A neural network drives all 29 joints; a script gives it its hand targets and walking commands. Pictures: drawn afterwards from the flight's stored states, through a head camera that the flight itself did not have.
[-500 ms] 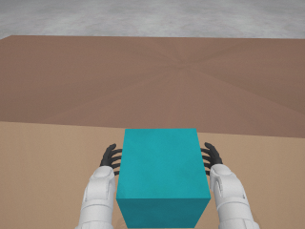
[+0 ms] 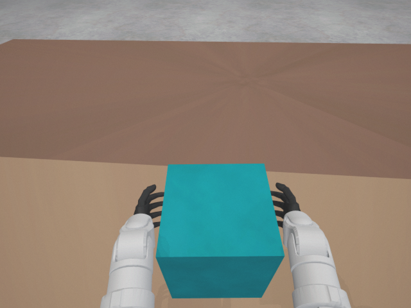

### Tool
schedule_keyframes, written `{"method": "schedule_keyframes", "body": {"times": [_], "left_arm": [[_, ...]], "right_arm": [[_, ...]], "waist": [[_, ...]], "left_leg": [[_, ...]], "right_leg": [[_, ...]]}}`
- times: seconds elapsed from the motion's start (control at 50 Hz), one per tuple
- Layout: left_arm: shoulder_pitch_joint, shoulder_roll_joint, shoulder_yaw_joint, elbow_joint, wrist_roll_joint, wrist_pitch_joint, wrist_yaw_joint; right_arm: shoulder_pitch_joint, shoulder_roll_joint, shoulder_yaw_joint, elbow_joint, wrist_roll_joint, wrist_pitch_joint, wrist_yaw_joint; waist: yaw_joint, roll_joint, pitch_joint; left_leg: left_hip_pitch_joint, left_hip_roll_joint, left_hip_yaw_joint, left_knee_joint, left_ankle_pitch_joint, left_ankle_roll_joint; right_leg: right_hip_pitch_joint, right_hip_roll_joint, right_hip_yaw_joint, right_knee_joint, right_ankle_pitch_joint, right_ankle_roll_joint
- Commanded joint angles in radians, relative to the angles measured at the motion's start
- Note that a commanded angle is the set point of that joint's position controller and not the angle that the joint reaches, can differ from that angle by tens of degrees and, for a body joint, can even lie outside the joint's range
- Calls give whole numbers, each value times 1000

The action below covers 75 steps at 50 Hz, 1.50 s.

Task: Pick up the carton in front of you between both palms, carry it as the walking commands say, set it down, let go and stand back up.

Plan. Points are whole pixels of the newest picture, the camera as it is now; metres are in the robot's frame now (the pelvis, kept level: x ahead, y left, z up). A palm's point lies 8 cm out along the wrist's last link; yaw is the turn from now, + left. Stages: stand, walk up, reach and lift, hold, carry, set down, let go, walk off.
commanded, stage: reach and lift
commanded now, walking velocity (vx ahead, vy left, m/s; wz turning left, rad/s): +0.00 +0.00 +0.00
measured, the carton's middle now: (216, 233) +0.30 +0.00 -0.04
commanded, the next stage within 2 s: hold in 0.44 s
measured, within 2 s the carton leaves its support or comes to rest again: neither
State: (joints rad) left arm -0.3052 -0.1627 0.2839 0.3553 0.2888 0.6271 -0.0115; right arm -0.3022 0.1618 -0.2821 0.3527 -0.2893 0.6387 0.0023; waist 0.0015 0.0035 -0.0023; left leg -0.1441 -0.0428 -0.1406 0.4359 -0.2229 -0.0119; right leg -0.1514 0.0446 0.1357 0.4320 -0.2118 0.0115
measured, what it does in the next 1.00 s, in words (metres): stands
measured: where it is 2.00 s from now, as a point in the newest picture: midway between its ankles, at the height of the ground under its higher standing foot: (205, 256)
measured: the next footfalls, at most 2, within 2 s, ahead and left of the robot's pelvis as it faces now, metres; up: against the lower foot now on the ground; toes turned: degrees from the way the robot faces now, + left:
left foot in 1.38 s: +0.26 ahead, +0.13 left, +0.00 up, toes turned +11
right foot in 1.76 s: +0.62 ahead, -0.06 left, +0.00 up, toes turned -10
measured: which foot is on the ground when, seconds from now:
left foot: down 0.00-1.00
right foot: down 0.00-1.00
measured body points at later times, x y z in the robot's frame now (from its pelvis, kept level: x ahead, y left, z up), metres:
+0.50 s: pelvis +0.01 +0.00 +0.00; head -0.03 +0.00 +0.45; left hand +0.31 +0.15 +0.04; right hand +0.31 -0.15 +0.03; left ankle +0.01 +0.13 -0.74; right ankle +0.02 -0.13 -0.74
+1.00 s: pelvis +0.03 +0.01 -0.01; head -0.02 +0.02 +0.44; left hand +0.32 +0.17 +0.06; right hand +0.33 -0.14 +0.06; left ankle +0.01 +0.14 -0.74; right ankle +0.02 -0.13 -0.74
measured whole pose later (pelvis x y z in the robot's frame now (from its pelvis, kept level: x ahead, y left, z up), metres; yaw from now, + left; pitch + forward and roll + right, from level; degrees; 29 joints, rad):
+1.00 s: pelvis +0.03 +0.01 -0.01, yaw +1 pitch +1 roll +0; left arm -0.21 -0.14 0.15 0.04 0.20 0.88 0.04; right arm -0.22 0.13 -0.17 0.06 -0.18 0.88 -0.03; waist -0.01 -0.02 -0.16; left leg -0.25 0.01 0.00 0.55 -0.31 -0.01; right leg -0.26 -0.04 0.03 0.57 -0.36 0.02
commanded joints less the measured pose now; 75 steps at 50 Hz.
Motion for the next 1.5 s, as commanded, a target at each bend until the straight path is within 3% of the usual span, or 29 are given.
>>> {"method": "schedule_keyframes", "body": {"times": [0.0, 0.5, 0.64, 0.74, 0.76, 0.8, 0.82, 0.88, 0.92, 0.94, 0.96, 1.0, 1.02, 1.06, 1.1, 1.12, 1.14, 1.16, 1.18, 1.2, 1.24, 1.3, 1.34, 1.36, 1.38, 1.4, 1.42, 1.46, 1.48], "left_arm": [[-467, -947, -559, -2, -237, -11, -235], [-399, -931, -659, -194, -302, 67, -221], [-397, -874, -579, -135, -257, 114, -221], [-463, -901, -592, -138, -268, 106, -230], [-480, -903, -606, -145, -284, 108, -229], [-479, -912, -634, -187, -299, 113, -223], [-489, -906, -648, -212, -307, 118, -218], [-448, -889, -701, -278, -343, 154, -192], [-439, -856, -742, -339, -369, 204, -176], [-447, -843, -768, -371, -389, 235, -169], [-461, -831, -789, -402, -410, 267, -164], [-499, -814, -823, -444, -451, 332, -159], [-507, -826, -841, -467, -482, 363, -160], [-495, -848, -878, -504, -545, 410, -162], [-423, -869, -890, -535, -579, 445, -156], [-388, -874, -887, -554, -585, 463, -151], [-345, -865, -877, -569, -573, 482, -145], [-296, -836, -854, -573, -546, 496, -137], [-293, -832, -848, -595, -526, 510, -130], [-302, -839, -857, -644, -523, 524, -125], [-317, -885, -872, -719, -540, 546, -123], [-354, -865, -894, -786, -585, 572, -134], [-336, -827, -899, -786, -602, 592, -139], [-331, -804, -896, -782, -608, 603, -142], [-368, -772, -892, -801, -620, 620, -148], [-415, -765, -899, -801, -635, 635, -153], [-425, -774, -898, -779, -643, 642, -157], [-405, -801, -878, -733, -637, 644, -159], [-389, -815, -871, -717, -626, 640, -157]], "right_arm": [[-489, 944, 564, -18, 243, -22, 238], [-426, 921, 666, -211, 311, 55, 230], [-419, 870, 582, -150, 265, 102, 228], [-484, 897, 594, -152, 275, 96, 235], [-504, 902, 607, -156, 278, 97, 235], [-509, 905, 635, -197, 304, 100, 231], [-521, 900, 650, -223, 314, 105, 228], [-509, 894, 721, -294, 360, 144, 211], [-503, 875, 761, -343, 403, 190, 203], [-508, 863, 776, -366, 423, 219, 198], [-514, 848, 787, -386, 438, 250, 193], [-463, 807, 797, -405, 460, 312, 181], [-458, 789, 809, -437, 467, 340, 171], [-457, 794, 835, -519, 497, 391, 154], [-453, 815, 863, -600, 535, 435, 145], [-407, 818, 870, -616, 545, 455, 144], [-383, 820, 879, -637, 557, 477, 149], [-399, 836, 894, -670, 580, 501, 158], [-421, 840, 901, -687, 603, 521, 169], [-421, 849, 904, -691, 619, 531, 179], [-390, 858, 891, -712, 629, 545, 183], [-354, 836, 883, -758, 607, 559, 165], [-318, 825, 867, -757, 594, 572, 150], [-297, 803, 854, -752, 583, 581, 144], [-270, 778, 834, -732, 558, 588, 138], [-310, 769, 821, -718, 546, 594, 131], [-334, 774, 822, -733, 550, 604, 128], [-376, 807, 837, -751, 566, 616, 126], [-397, 826, 847, -756, 579, 618, 130]], "waist": [[-1, -3, -260], [-1, -1, -282], [1, 1, -131], [-1, -1, -171], [2, -7, -216], [-2, -20, -202], [-1, -32, -177], [7, -116, -266], [2, -134, -289], [-2, -102, -266], [-8, -17, -231], [-36, 259, -182], [-35, 265, -146], [-32, 164, -204], [-14, 128, -287], [-10, 100, -334], [11, -28, -366], [26, -260, -351], [32, -296, -289], [36, -206, -248], [36, -106, -273], [17, -160, -307], [-5, -99, -338], [-18, -24, -372], [-48, 232, -380], [-46, 307, -326], [-40, 192, -302], [-38, 44, -316], [-33, 23, -308]], "left_leg": [[60, -51, 71, -74, 170, 0], [151, -54, 59, -107, 304, -10], [102, -49, 68, -140, 127, -5], [103, -46, 70, -126, 118, -1], [-12, 98, 29, -43, -56, 14], [-118, 85, 11, -61, -462, 21], [-166, 75, 34, -38, -492, 20], [-162, 38, 162, 141, -189, 2], [-138, 28, 191, 91, -220, 5], [-96, 43, 172, 36, -256, 13], [-61, 108, 82, -52, -332, 32], [81, 322, -275, -243, -471, 130], [93, 363, -333, -243, -335, 182], [92, 336, -205, -186, -141, 180], [-15, 237, 7, -83, -120, 122], [-136, 192, 97, -3, -157, 92], [-268, 132, 205, 180, -163, 52], [-506, 88, 270, 367, -215, 9], [-652, 83, 252, 387, -330, 13], [-684, 105, 227, 401, -380, 20], [-623, 113, 231, 305, -325, 21], [-340, 51, 322, 97, -101, 17], [56, 19, 390, -24, 36, 19], [267, 91, 302, -23, -20, 41], [361, 349, -143, -182, -177, 123], [410, 464, -392, -222, -68, 250], [394, 494, -366, -182, 29, 286], [364, 448, -220, -165, 156, 238], [334, 419, -136, -178, 196, 198]], "right_leg": [[102, 49, -67, -68, 167, 4], [176, 56, -59, -102, 284, 10], [130, 49, -65, -135, 116, 3], [138, 47, -68, -121, 110, 4], [40, -107, -41, -45, -82, -8], [-59, -111, 9, -95, -499, -23], [-85, -118, 16, -103, -553, -29], [-45, -197, 70, -132, -409, -67], [-85, -216, 68, -131, -478, -89], [-155, -194, 22, -104, -505, -74], [-233, -147, -59, -11, -472, -46], [-477, -52, -237, 316, -294, 17], [-531, -72, -225, 291, -307, 10], [-425, -67, -246, 164, -266, 0], [-133, -25, -316, -21, -83, -2], [77, -57, -292, -61, -33, -5], [230, -182, -113, -136, -133, -44], [366, -375, 190, -180, -161, -137], [399, -458, 307, -187, -28, -221], [391, -461, 281, -173, 107, -245], [358, -430, 156, -173, 109, -208], [199, -319, -87, -141, 99, -117], [-58, -246, -238, -13, -5, -62], [-214, -207, -304, 144, -28, -34], [-416, -113, -363, 446, -164, 21], [-619, -52, -279, 595, -332, 15], [-697, -122, -198, 707, -348, -15], [-715, -171, -174, 730, -258, -32], [-691, -182, -175, 664, -199, -28]]}}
